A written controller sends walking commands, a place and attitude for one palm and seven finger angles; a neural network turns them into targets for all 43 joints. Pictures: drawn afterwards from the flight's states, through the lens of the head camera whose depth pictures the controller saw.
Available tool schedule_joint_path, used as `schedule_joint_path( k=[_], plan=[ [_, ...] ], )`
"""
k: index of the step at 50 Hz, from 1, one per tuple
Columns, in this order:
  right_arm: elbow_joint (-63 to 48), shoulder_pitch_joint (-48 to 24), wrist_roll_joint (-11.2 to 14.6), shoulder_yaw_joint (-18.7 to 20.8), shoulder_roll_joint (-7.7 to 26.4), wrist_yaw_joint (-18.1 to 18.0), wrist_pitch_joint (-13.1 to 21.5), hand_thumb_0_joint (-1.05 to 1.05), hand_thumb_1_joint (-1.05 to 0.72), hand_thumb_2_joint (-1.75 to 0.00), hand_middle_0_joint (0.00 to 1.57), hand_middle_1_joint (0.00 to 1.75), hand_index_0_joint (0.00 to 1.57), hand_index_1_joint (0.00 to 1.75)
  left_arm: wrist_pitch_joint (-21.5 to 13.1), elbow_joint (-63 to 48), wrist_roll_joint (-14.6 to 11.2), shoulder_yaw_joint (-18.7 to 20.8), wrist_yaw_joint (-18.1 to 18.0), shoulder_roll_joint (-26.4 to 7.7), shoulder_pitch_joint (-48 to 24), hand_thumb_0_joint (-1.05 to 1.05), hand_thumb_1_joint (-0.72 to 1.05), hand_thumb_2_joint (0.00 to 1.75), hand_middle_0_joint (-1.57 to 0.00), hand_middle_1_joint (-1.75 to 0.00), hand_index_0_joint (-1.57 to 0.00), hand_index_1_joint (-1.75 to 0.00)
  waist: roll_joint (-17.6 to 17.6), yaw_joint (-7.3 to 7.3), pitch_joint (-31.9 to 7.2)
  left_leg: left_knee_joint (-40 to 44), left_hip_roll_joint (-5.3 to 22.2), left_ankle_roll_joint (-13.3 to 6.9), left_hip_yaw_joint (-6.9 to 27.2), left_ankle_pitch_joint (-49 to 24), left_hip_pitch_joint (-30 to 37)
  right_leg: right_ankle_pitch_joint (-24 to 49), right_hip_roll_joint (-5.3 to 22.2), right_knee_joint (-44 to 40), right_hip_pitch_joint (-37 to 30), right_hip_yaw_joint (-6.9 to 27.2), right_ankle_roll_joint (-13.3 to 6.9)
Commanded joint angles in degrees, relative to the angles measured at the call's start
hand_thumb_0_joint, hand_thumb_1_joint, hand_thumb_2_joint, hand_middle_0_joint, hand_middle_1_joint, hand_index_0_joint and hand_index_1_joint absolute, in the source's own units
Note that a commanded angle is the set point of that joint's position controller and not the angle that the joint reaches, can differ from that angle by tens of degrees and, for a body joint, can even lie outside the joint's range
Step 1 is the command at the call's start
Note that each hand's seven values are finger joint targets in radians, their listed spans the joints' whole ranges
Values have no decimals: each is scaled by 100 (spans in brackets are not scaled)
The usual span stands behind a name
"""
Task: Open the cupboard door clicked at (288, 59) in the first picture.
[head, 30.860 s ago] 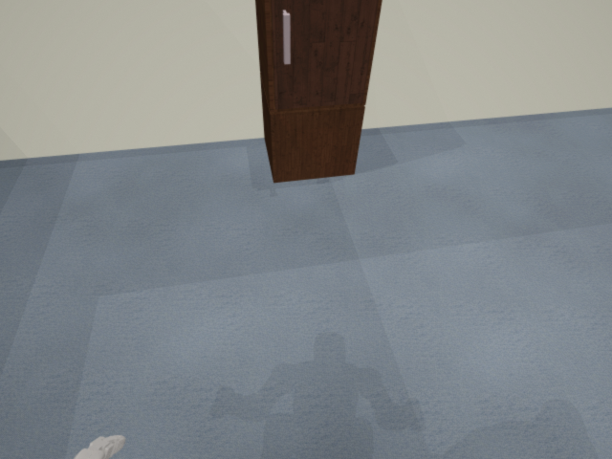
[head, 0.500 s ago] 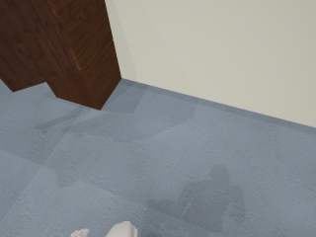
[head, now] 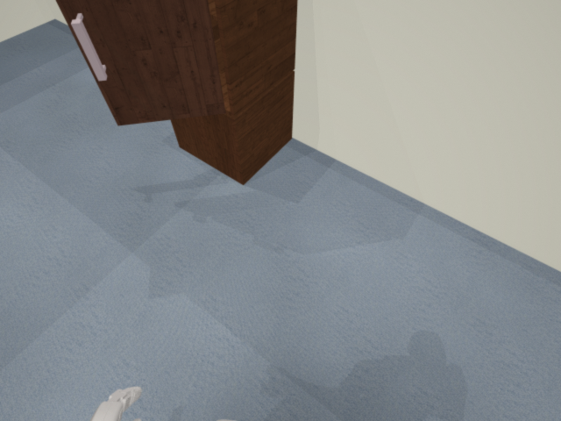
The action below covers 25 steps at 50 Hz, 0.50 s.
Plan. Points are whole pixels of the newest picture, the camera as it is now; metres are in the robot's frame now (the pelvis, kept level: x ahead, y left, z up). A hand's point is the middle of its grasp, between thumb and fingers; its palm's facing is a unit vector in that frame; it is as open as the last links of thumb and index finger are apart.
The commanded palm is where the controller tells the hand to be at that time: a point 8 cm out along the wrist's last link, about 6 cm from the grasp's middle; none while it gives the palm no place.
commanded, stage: turn to face it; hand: left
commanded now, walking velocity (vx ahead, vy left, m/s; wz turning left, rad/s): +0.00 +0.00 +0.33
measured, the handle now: (91, 48) +1.01 +0.59 -0.05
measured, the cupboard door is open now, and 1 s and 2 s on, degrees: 47 47 47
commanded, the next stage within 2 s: take the last steps up to it in 0.20 s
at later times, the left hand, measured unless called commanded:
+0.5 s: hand out of the picture -0.02 +0.20 -0.19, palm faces +0.25 -0.95 -0.20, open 7.4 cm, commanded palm none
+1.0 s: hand (169, 383) +0.19 +0.20 -0.15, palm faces +0.29 -0.93 -0.21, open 7.4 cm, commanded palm none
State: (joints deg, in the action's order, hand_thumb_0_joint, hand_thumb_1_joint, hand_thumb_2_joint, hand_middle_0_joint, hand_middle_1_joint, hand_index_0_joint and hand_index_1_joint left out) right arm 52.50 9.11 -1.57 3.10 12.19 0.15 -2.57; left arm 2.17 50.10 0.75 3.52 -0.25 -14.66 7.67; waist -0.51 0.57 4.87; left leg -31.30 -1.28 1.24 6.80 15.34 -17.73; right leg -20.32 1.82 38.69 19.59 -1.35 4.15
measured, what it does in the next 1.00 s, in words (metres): walks ahead, turning left: right foot, then left foot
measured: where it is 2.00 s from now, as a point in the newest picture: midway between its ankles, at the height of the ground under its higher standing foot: (239, 339)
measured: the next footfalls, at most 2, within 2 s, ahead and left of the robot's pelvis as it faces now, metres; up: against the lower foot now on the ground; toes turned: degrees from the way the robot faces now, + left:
right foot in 0.02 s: +0.04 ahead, -0.13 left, +0.00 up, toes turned -2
left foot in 0.42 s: +0.03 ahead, +0.10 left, +0.00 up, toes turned +14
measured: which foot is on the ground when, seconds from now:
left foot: down 0.00-0.02, up 0.04-0.40, down 0.42-0.88, up 0.90-1.00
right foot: up 0.00-0.00, down 0.02-0.42, up 0.44-0.84, down 0.86-1.00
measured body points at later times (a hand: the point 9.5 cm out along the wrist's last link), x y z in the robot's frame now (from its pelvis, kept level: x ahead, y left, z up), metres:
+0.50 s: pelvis +0.02 +0.01 +0.00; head +0.05 +0.04 +0.44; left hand -0.03 +0.25 -0.17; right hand +0.16 -0.22 -0.13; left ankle -0.01 +0.09 -0.73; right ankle -0.01 -0.12 -0.70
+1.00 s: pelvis +0.15 +0.00 +0.00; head +0.18 -0.01 +0.45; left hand +0.17 +0.25 -0.13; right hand +0.16 -0.23 -0.16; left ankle +0.05 +0.11 -0.65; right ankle +0.18 -0.08 -0.73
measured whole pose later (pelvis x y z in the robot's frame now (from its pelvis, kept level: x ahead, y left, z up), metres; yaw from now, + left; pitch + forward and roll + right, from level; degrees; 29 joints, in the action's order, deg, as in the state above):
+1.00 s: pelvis +0.15 +0.00 +0.00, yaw +16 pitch -1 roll +1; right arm 64.1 20.8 -1.6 3.0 10.8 0.3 -0.5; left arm -3.4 55.8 1.1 2.4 0.1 -8.0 10.7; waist -1.9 1.5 3.3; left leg -62.8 0.5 -0.5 -0.9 20.0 -22.7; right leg -16.2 3.3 30.1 13.4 -9.0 -2.0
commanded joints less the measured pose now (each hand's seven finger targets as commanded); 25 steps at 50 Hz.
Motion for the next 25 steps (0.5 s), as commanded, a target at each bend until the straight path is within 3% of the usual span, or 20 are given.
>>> schedule_joint_path(
  k=[1,2,3,4,6,8,10,15,17,19,20,21,22,23,24,25],
  plan=[
    [-582,-164,140,212,536,-41,129,0,-90,-90,20,30,20,30,-303,-96,102,295,-134,-1280,1069,0,90,90,-20,-30,-20,-30,1800,-420,-1009,-1737,-348,72,-460,1418,-1598,2127,2145,-2112,-2343,2094,-829],
    [-610,-254,112,257,768,-37,83,0,-90,-90,20,30,20,30,-289,-124,71,263,-150,-1332,1087,0,90,90,-20,-30,-20,-30,1663,-461,-938,-2936,-123,47,-259,2209,-1414,2756,2745,-2127,-1592,2200,-1334],
    [-539,-226,73,238,682,-14,43,0,-90,-90,20,30,20,30,-286,-182,54,187,-161,-1041,806,0,90,90,-20,-30,-20,-30,1039,-279,-638,-3464,-7,22,-122,1846,-1491,2735,2369,-2042,-1355,1647,-1415],
    [-356,-211,62,248,672,-19,6,0,-90,-90,20,30,20,30,-306,-192,49,156,-176,-810,561,0,90,90,-20,-30,-20,-30,1408,-147,-578,-3797,102,88,-174,1585,-1627,3105,2036,-1932,-1364,1487,-1318],
    [-236,-149,66,213,619,24,-33,0,-90,-90,20,30,20,30,-312,-209,8,70,-156,-606,476,0,90,90,-20,-30,-20,-30,1268,-70,-545,-3864,174,188,-380,1074,-1582,3753,1585,-1726,-1474,593,-1125],
    [-182,-213,91,161,472,49,-35,0,-90,-90,20,30,20,30,-328,-158,39,81,-170,-578,615,0,90,90,-20,-30,-20,-30,1152,-103,-628,-3328,160,222,-579,983,-1387,3996,1490,-1678,-1635,251,-1044],
    [-148,-347,100,120,382,53,-33,0,-90,-90,20,30,20,30,-343,-60,54,95,-175,-601,818,0,90,90,-20,-30,-20,-30,1044,-194,-654,-2690,137,240,-746,1004,-1192,4138,1513,-1651,-1773,153,-1069],
    [-83,-505,117,29,235,33,54,0,-90,-90,20,30,20,30,-328,224,98,154,-161,-747,1125,0,90,90,-20,-30,-20,-30,1105,-342,-601,-1214,45,148,-1041,1120,-563,4293,1650,-1473,-1798,207,-1188],
    [-12,-322,101,14,242,35,97,0,-90,-90,20,30,20,30,-334,302,85,174,-136,-752,1094,0,90,90,-20,-30,-20,-30,1144,-275,-599,-649,27,111,-1133,763,-145,3395,1711,-1508,-1592,226,-1054],
    [107,74,64,18,378,27,182,0,-90,-90,20,30,20,30,-322,325,37,206,-88,-776,888,0,90,90,-20,-30,-20,-30,915,-34,-626,342,19,-7,-1204,178,756,2052,1634,-1276,-993,69,-840],
    [197,407,47,73,623,24,243,0,-90,-90,20,30,20,30,-303,270,-3,200,-43,-688,750,0,90,90,-20,-30,-20,-30,346,157,-719,840,266,-187,-848,11,1511,1208,1378,-676,-323,-205,-611],
    [256,815,-23,211,1195,-6,281,0,-90,-90,20,30,20,30,-275,131,-31,158,21,-367,697,0,90,90,-20,-30,-20,-30,-1240,350,-871,1188,1517,-816,951,-84,2196,-465,559,630,868,-840,-240],
    [315,1213,-30,263,1460,-48,226,0,-90,-90,20,30,20,30,-263,-104,18,47,27,-186,211,0,90,90,-20,-30,-20,-30,-1783,528,-638,1665,2296,-1454,1857,-218,2133,-1711,240,1880,1673,-652,-209],
    [321,1158,-27,228,1362,-95,204,0,-90,-90,20,30,20,30,-256,-185,40,76,40,-288,-53,0,90,90,-20,-30,-20,-30,-1202,495,-360,1817,2361,-1712,1748,380,1734,-1586,412,2398,1910,-219,-289],
    [295,1024,-20,137,1059,-132,266,0,-90,-90,20,30,20,30,-239,-81,98,86,50,-280,-195,0,90,90,-20,-30,-20,-30,-1333,412,-181,1915,1954,-1539,1626,404,1421,-1116,477,2645,2002,-63,-294],
    [217,835,-2,82,918,-162,313,0,-90,-90,20,30,20,30,-245,37,91,100,90,-300,-117,0,90,90,-20,-30,-20,-30,-1198,255,-96,1928,1783,-1421,1395,376,1189,-737,507,2793,1914,54,-318]
  ],
)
